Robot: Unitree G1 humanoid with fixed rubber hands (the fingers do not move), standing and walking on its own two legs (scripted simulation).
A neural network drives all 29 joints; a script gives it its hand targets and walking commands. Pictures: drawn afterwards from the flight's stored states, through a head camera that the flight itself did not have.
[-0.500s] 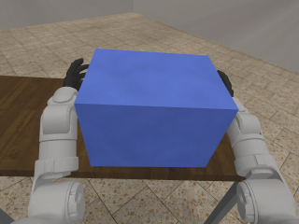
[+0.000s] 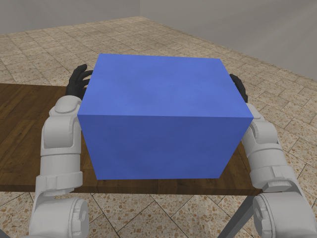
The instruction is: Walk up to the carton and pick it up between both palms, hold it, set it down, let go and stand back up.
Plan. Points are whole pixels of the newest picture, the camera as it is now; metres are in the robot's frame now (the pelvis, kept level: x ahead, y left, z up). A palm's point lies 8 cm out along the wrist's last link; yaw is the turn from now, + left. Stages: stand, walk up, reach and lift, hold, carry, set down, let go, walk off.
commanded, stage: hold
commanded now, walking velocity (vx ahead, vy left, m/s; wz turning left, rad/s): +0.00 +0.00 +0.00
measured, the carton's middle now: (160, 117) +0.34 +0.00 +0.18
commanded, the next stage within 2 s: none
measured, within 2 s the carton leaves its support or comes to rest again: neither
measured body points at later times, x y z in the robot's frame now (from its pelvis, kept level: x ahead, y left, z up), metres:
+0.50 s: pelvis +0.00 +0.00 +0.00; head -0.06 +0.01 +0.45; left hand +0.36 +0.20 +0.22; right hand +0.38 -0.19 +0.21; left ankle +0.06 +0.12 -0.75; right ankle -0.03 -0.11 -0.75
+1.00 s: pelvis +0.01 +0.00 +0.00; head -0.05 +0.02 +0.45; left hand +0.37 +0.20 +0.21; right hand +0.39 -0.19 +0.20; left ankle +0.06 +0.12 -0.75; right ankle -0.03 -0.11 -0.75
